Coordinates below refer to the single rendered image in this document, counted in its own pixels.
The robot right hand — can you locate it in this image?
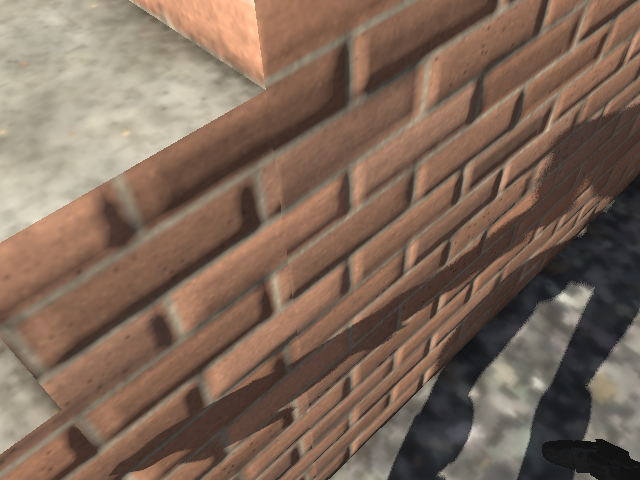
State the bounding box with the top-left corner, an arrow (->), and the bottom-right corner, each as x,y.
542,439 -> 640,480

